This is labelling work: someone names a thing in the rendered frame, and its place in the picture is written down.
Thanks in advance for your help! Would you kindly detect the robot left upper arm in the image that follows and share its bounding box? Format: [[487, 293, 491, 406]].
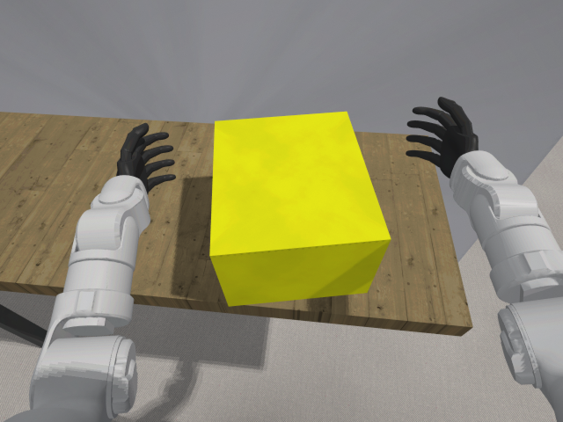
[[4, 335, 138, 422]]

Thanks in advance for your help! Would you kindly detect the robot left forearm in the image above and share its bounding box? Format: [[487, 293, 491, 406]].
[[29, 175, 150, 410]]

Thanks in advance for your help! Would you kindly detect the left robot hand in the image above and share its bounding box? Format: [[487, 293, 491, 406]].
[[116, 123, 176, 194]]

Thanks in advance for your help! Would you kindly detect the robot right forearm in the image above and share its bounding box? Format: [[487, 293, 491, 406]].
[[450, 150, 563, 303]]

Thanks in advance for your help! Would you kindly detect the robot right upper arm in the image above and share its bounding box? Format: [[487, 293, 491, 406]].
[[498, 296, 563, 422]]

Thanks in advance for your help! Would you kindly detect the table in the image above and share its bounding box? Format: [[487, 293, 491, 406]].
[[0, 112, 473, 347]]

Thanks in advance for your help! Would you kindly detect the carton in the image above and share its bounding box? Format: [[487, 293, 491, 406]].
[[209, 112, 391, 307]]

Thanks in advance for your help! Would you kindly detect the right robot hand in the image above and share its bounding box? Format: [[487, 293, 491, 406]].
[[406, 97, 479, 178]]

